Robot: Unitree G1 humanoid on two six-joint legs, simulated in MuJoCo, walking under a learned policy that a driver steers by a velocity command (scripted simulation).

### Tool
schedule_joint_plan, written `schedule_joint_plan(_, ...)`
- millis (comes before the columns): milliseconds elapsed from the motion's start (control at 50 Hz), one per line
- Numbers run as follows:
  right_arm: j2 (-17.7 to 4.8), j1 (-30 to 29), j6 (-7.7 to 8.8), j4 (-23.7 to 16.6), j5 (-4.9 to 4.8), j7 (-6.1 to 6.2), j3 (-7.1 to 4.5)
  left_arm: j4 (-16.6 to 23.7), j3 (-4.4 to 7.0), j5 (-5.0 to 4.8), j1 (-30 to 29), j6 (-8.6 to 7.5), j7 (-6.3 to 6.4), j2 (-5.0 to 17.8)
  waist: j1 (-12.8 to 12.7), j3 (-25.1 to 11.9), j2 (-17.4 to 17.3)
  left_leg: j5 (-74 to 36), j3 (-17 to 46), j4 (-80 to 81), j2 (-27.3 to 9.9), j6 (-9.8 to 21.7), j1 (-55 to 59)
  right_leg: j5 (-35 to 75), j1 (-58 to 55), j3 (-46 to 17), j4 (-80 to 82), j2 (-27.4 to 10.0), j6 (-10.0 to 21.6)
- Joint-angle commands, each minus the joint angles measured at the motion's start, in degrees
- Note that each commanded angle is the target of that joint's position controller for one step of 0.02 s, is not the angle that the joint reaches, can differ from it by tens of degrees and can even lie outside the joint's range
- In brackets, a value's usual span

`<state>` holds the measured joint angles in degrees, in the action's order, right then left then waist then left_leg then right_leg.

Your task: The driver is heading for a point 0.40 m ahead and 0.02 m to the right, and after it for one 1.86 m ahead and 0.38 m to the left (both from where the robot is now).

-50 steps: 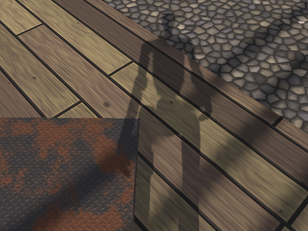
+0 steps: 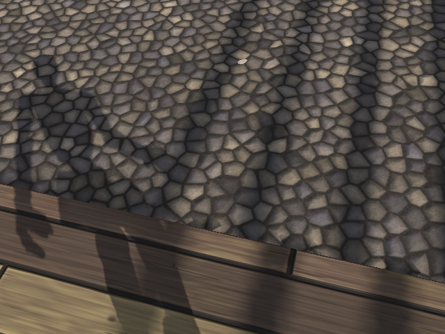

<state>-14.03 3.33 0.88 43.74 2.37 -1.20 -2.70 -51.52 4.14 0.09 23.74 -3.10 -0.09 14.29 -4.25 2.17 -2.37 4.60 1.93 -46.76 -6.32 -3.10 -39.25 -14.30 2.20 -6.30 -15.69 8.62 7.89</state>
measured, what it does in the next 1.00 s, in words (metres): walks ahead: left foot, then right foot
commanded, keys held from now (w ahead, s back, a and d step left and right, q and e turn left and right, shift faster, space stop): w+e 0.28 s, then q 0.72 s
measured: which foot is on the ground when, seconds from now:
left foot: up 0.00-0.14, down 0.16-0.60, up 0.62-1.00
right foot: down 0.00-0.16, up 0.18-0.58, down 0.60-1.00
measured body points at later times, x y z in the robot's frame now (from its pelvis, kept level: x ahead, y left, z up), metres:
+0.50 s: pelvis +0.25 +0.03 +0.00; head +0.29 +0.03 +0.45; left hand +0.47 +0.24 -0.11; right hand +0.21 -0.23 -0.12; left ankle +0.25 +0.13 -0.74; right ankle +0.32 -0.11 -0.70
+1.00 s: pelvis +0.29 +0.02 -0.01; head +0.31 +0.03 +0.44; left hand +0.40 +0.29 -0.13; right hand +0.44 -0.24 -0.11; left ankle +0.28 +0.11 -0.73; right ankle +0.36 -0.10 -0.74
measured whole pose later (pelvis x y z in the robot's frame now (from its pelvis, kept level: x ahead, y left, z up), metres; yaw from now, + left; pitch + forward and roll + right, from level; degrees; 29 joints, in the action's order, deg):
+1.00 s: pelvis +0.29 +0.02 -0.01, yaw +5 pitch +0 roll -1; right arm -15.7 12.0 -5.1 39.8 0.5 -2.4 -3.3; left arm -41.3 2.4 1.9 11.6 0.8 1.3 14.8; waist -0.4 1.5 0.5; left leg 22.7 -3.1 -40.7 -0.7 1.0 -18.2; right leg -11.2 18.8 11.8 -30.4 -4.5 1.4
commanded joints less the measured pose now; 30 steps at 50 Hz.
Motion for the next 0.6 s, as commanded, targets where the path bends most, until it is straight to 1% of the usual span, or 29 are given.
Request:
schedule_joint_plan(20,-3.9,-8.5,1.14,-6.6,-0.32,-0.23,-0.23,2.3,1.78,0.34,4.9,-0.36,0.55,8.8,-1.3,0.4,6.0,-2.3,-2.0,5.3,3.2,0.5,-3.5,29.3,-4.4,-12.1,0.0,-15.0,5.8)
schedule_joint_plan(60,-4.3,-10.4,1.70,-8.0,-0.68,-0.33,0.07,2.7,1.90,0.74,5.5,-0.24,0.88,9.5,-1.7,0.7,6.5,-1.6,-2.0,9.0,4.5,1.4,-1.6,31.8,-5.8,-13.4,-2.0,-15.7,5.6)
schedule_joint_plan(80,-4.7,-9.9,1.98,-8.5,-0.85,-0.30,0.10,3.0,2.00,0.81,5.0,-0.19,1.11,9.9,-1.1,0.7,6.9,-0.9,-1.6,11.1,5.0,2.1,0.9,33.0,-5.7,-14.2,-2.9,-16.0,4.9)
schedule_joint_plan(100,-5.4,-7.6,2.27,-8.3,-0.95,-0.18,-0.02,3.5,2.10,0.88,3.5,-0.19,1.31,10.4,0.5,0.4,7.4,0.2,-1.4,13.4,5.7,2.9,5.7,34.7,-4.4,-14.6,-4.2,-16.0,3.9)
schedule_joint_plan(120,-6.3,-3.1,2.54,-7.2,-1.06,0.21,-0.36,4.3,2.24,0.92,0.9,-0.27,1.32,11.2,3.0,-0.9,7.7,2.6,-1.8,15.6,7.2,3.9,13.6,39.6,-1.6,-14.1,-7.1,-15.3,2.4)
schedule_joint_plan(140,-8.0,3.7,2.90,-5.2,-1.09,0.86,-1.11,4.9,2.42,0.91,-0.6,-0.53,0.98,12.0,5.8,-4.2,7.0,3.9,-2.6,16.8,8.9,4.9,23.0,44.5,0.2,-13.6,-13.6,-13.6,1.1)
schedule_joint_plan(160,-9.8,12.2,3.61,-3.4,-0.76,1.61,-1.80,5.4,2.31,0.34,-2.0,-0.96,0.41,11.7,10.5,-8.9,4.3,1.7,-0.7,20.1,6.1,6.5,35.5,41.0,5.0,-11.2,-25.2,-10.1,-0.3)
schedule_joint_plan(180,-14.3,21.3,3.87,-3.3,0.67,2.66,-2.72,7.6,0.88,-0.18,-0.8,-1.45,0.01,6.4,12.7,-18.6,-2.5,12.8,14.0,20.8,-8.7,9.0,49.2,19.8,12.8,-6.9,-42.2,-6.4,-1.4)
schedule_joint_plan(200,-18.1,17.8,3.13,-4.1,1.20,2.48,-3.41,9.1,0.38,-1.45,6.7,-1.08,0.11,3.5,6.3,-21.8,-16.2,13.1,41.1,29.2,-20.8,15.0,55.9,-19.0,28.8,-2.0,-54.8,1.4,-2.8)
schedule_joint_plan(220,-12.8,13.7,2.40,-4.8,-0.10,2.11,-2.78,7.2,0.82,0.94,5.8,-0.02,0.65,8.0,4.9,-15.1,-7.2,20.3,41.3,29.7,-19.2,15.4,48.4,-14.3,33.0,-1.7,-59.9,-4.5,-2.5)
schedule_joint_plan(240,-7.5,10.0,2.29,-5.4,-0.52,1.97,-1.44,7.2,0.95,1.45,1.6,0.42,0.15,8.2,4.8,-7.3,-0.9,19.8,30.9,30.7,-16.2,14.4,40.2,-8.9,33.0,-0.5,-58.7,-6.6,-2.9)
schedule_joint_plan(260,-5.5,9.0,2.45,-4.9,-0.36,1.77,-0.86,7.7,0.71,1.42,-0.9,0.67,-0.34,7.0,4.5,-3.5,1.2,13.9,22.2,32.2,-13.0,13.1,35.0,-6.1,32.0,0.1,-56.1,-8.3,-3.4)
schedule_joint_plan(280,-5.3,9.6,2.74,-4.2,-0.37,1.87,-0.71,8.1,0.66,1.73,-1.7,1.24,-0.91,6.4,4.1,-2.4,-1.4,9.5,16.2,33.4,-10.7,11.9,32.4,-5.1,31.0,0.6,-54.1,-9.8,-3.9)
schedule_joint_plan(300,-5.3,10.6,3.32,-3.1,-0.56,1.81,-0.55,8.2,0.50,2.09,-1.8,1.83,-1.39,5.8,3.7,-1.3,-3.1,-0.8,12.4,33.7,-8.9,12.0,30.0,-5.0,29.4,0.9,-53.2,-9.5,-4.4)
schedule_joint_plan(340,-5.7,13.7,5.01,-1.2,-1.12,0.98,-0.46,8.4,0.20,2.03,-1.2,2.35,-1.41,4.4,3.0,-2.6,-3.2,-25.9,7.6,31.7,-8.7,13.7,29.6,-6.0,27.5,0.3,-51.4,-7.4,-5.2)
schedule_joint_plan(360,-5.9,14.3,5.56,-0.4,-1.25,0.65,-0.42,8.5,0.01,1.90,-1.4,2.35,-1.33,3.8,2.5,-3.1,-3.2,-33.0,5.3,31.3,-8.3,14.3,30.0,-5.3,27.6,-0.1,-49.5,-6.5,-5.6)
schedule_joint_plan(380,-6.3,14.1,5.71,0.1,-1.31,0.48,-0.38,8.7,-0.22,1.91,-2.2,2.34,-1.27,3.4,2.0,-3.5,-3.6,-36.2,3.5,31.1,-7.8,14.5,30.4,-4.1,27.9,0.3,-46.7,-6.2,-6.0)
schedule_joint_plan(420,-6.4,12.3,5.12,0.5,-1.82,0.32,-0.11,9.7,-1.04,2.32,-5.3,2.33,-1.43,2.8,1.2,-3.7,-4.8,-38.7,0.0,31.0,-5.1,14.0,29.8,0.1,26.6,4.3,-37.5,-7.6,-6.9)
schedule_joint_plan(440,-6.3,11.8,4.66,0.7,-2.08,0.23,-0.01,10.1,-1.70,2.31,-7.5,2.23,-1.57,1.9,1.7,-3.8,-5.2,-39.1,-1.6,30.7,-3.2,13.4,28.4,2.7,23.8,6.4,-32.2,-8.0,-7.3)
schedule_joint_plan(460,-6.8,13.0,4.21,1.2,-2.13,0.19,-0.14,10.6,-2.23,2.10,-10.0,2.09,-1.64,1.3,3.0,-4.0,-5.7,-39.3,-2.0,30.1,-2.4,13.1,27.9,4.9,21.5,7.6,-28.3,-7.7,-7.7)
schedule_joint_plan(480,-7.5,14.7,3.78,1.8,-2.12,0.19,-0.39,10.9,-2.50,1.87,-11.7,2.00,-1.57,1.3,4.0,-4.5,-5.9,-38.9,-1.4,29.2,-2.3,12.8,28.6,6.2,20.1,7.9,-25.7,-7.2,-8.1)
schedule_joint_plan(520,-9.0,16.7,2.97,2.5,-2.23,0.27,-0.96,11.3,-2.54,1.51,-13.1,1.72,-1.00,2.5,4.7,-4.7,-5.8,-36.2,1.2,26.5,-3.1,12.5,30.2,7.1,18.6,7.5,-21.5,-6.7,-7.9)
schedule_joint_plan(540,-9.7,16.8,2.52,2.5,-2.55,0.39,-1.27,11.5,-2.39,1.32,-13.1,1.49,-0.55,3.2,4.4,-4.4,-5.6,-33.6,2.9,24.9,-3.5,12.1,30.5,7.1,17.7,7.1,-19.3,-6.7,-7.4)
schedule_joint_plan(560,-10.1,16.2,2.10,2.1,-2.73,0.64,-1.54,11.2,-2.24,1.31,-11.9,1.14,-0.05,3.8,3.7,-4.6,-4.9,-29.1,4.6,22.8,-3.5,11.4,30.3,8.3,15.2,6.6,-15.5,-6.7,-6.9)
schedule_joint_plan(580,-10.0,15.3,1.75,1.6,-3.07,0.86,-1.65,10.6,-2.06,1.68,-9.6,0.59,0.50,4.4,2.2,-4.8,-3.2,-23.1,5.5,19.4,-2.5,9.9,28.5,12.7,10.3,6.3,-9.8,-7.2,-6.2)
schedule_joint_plan(600,-8.1,16.4,1.73,0.8,-3.15,0.97,-1.28,10.2,-1.41,2.43,-7.4,-0.06,1.18,7.2,2.1,-7.2,1.5,-13.2,4.8,13.5,0.4,7.9,25.2,22.7,3.4,1.5,-8.0,-13.1,-5.0)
